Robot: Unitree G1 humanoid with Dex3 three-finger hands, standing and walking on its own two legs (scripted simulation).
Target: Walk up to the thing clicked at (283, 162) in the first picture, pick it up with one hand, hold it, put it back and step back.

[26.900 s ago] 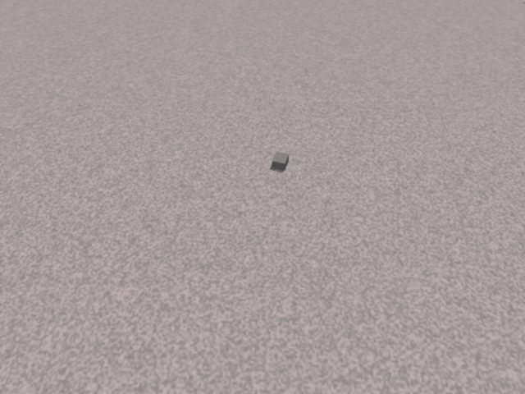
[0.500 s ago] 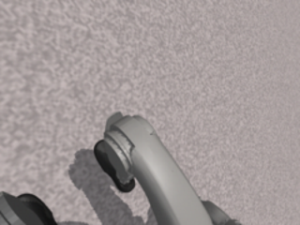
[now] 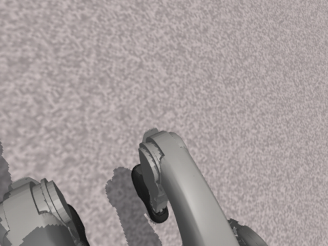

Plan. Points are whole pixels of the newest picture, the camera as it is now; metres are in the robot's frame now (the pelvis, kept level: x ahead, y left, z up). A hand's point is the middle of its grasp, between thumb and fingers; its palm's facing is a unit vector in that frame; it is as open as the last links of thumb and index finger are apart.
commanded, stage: settle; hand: left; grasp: from above
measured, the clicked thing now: out of the picture +0.55 +0.29 -0.23
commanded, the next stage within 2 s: lift in 0.20 s
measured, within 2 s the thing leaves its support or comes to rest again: neither
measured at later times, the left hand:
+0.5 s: hand out of the picture +0.52 +0.27 -0.12, palm faces -0.44 -0.10 -0.89, open 8.0 cm
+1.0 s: hand out of the picture +0.43 +0.30 +0.02, palm faces -0.45 -0.13 -0.89, open 7.4 cm
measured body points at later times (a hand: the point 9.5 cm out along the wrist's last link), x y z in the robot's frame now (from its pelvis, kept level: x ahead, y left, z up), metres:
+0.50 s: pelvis -0.01 -0.01 +0.01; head +0.25 +0.07 +0.38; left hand +0.54 +0.27 -0.07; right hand +0.04 -0.28 -0.08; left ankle +0.06 +0.13 -0.30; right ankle +0.11 -0.12 -0.30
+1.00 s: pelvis -0.01 +0.00 +0.11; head +0.18 +0.05 +0.51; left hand +0.45 +0.30 +0.07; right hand +0.11 -0.27 -0.01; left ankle +0.06 +0.13 -0.30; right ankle +0.11 -0.12 -0.30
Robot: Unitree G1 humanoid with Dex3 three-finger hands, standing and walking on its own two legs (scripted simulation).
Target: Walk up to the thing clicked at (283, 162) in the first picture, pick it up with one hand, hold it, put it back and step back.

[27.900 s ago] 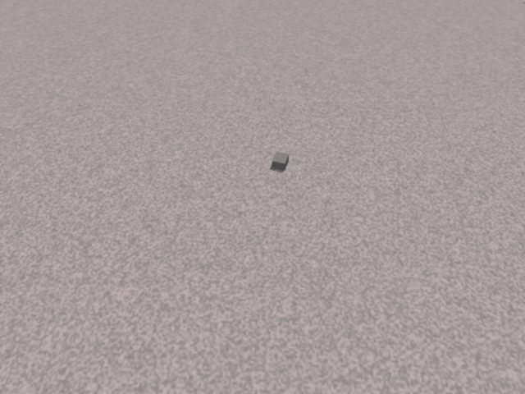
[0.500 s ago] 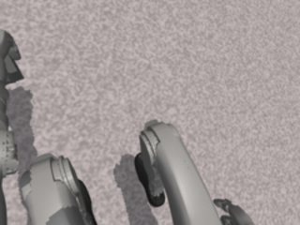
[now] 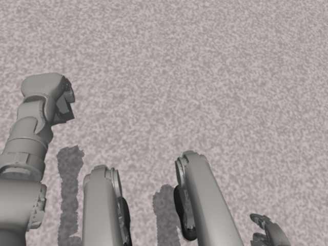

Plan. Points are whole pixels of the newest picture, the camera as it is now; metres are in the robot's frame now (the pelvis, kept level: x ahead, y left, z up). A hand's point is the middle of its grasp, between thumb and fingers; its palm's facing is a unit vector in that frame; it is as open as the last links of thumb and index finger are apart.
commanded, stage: lift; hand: left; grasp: from above
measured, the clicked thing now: (53, 106) +0.50 +0.25 -0.13
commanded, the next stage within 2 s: hold in 1.06 s
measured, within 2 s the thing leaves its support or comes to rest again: neither
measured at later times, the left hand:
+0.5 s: hand out of the picture +0.39 +0.23 +0.12, palm faces -0.47 -0.09 -0.88, open 7.1 cm
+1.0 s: hand out of the picture +0.40 +0.23 +0.21, palm faces -0.44 -0.09 -0.89, open 7.0 cm
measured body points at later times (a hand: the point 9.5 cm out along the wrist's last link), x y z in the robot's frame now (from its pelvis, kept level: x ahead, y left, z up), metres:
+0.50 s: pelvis +0.02 +0.00 +0.18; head +0.12 +0.01 +0.62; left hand +0.41 +0.23 +0.17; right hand +0.13 -0.26 +0.06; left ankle +0.09 +0.12 -0.40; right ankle +0.10 -0.13 -0.40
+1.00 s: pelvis +0.07 +0.00 +0.28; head +0.12 +0.00 +0.73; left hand +0.41 +0.23 +0.26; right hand +0.16 -0.26 +0.16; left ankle +0.09 +0.12 -0.40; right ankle +0.10 -0.13 -0.40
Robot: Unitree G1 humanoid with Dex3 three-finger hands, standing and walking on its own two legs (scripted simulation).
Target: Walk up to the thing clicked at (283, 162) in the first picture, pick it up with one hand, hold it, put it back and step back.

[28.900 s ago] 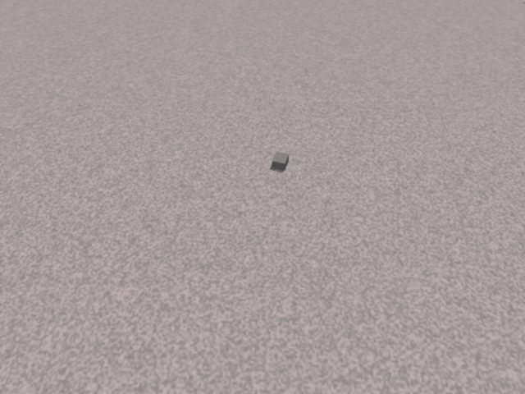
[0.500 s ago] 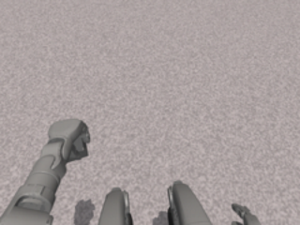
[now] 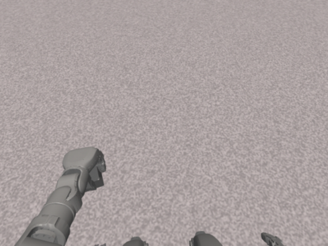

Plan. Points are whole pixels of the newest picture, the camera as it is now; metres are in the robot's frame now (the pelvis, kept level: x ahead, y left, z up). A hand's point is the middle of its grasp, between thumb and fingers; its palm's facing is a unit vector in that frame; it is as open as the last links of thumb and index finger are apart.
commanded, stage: lift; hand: left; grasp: from above
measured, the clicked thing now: (87, 174) +0.36 +0.23 -0.12
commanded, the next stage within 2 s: hold in 0.06 s
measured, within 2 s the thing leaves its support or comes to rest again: neither
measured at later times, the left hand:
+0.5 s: hand (81, 162) +0.35 +0.21 -0.02, palm faces -0.45 -0.05 -0.89, open 6.9 cm
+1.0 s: hand (80, 171) +0.31 +0.20 +0.00, palm faces -0.44 -0.04 -0.90, open 6.8 cm
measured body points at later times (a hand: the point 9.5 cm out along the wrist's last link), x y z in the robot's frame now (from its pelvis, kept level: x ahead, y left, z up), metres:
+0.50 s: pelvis +0.03 +0.00 +0.03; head +0.06 -0.01 +0.48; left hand +0.37 +0.21 +0.03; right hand +0.14 -0.26 -0.09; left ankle +0.03 +0.11 -0.69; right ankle +0.03 -0.14 -0.69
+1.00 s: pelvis +0.01 -0.01 +0.04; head +0.02 -0.03 +0.49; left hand +0.33 +0.20 +0.05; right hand +0.15 -0.26 -0.08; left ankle +0.03 +0.11 -0.69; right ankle +0.03 -0.14 -0.69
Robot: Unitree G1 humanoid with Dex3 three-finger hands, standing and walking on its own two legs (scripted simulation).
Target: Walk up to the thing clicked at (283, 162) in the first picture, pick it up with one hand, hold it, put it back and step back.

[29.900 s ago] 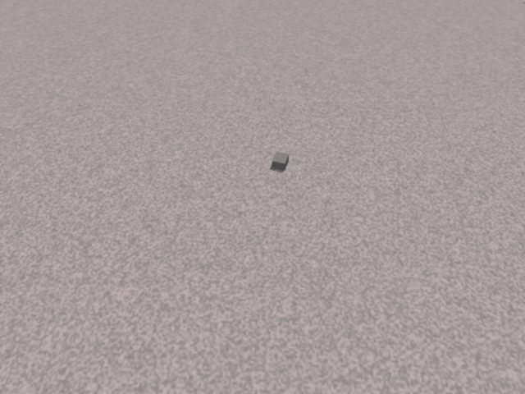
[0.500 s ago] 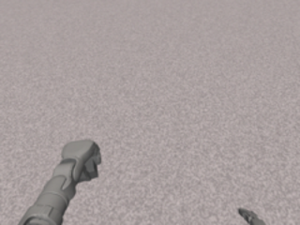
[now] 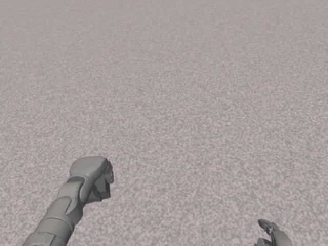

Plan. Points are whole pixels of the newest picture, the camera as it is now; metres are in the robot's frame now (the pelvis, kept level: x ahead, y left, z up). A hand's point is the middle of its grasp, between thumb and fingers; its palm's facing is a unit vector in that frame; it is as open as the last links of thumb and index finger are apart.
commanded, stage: hold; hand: left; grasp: from above
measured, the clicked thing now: (95, 184) +0.32 +0.23 -0.08
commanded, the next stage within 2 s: crouch in 1.06 s
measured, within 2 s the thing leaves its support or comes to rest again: neither
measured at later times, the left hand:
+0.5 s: hand (92, 187) +0.29 +0.21 -0.03, palm faces -0.44 -0.05 -0.89, open 6.9 cm
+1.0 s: hand (92, 183) +0.30 +0.21 -0.03, palm faces -0.44 -0.04 -0.89, open 7.2 cm
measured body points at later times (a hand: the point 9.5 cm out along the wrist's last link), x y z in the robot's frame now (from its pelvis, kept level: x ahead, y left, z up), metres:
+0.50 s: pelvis +0.00 +0.00 +0.01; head +0.00 -0.03 +0.45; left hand +0.30 +0.21 +0.03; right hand +0.15 -0.25 -0.11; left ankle +0.02 +0.12 -0.73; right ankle +0.02 -0.13 -0.73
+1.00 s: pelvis +0.00 +0.00 +0.01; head +0.01 -0.02 +0.46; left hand +0.32 +0.21 +0.02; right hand +0.15 -0.25 -0.11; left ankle +0.02 +0.12 -0.73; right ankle +0.02 -0.13 -0.73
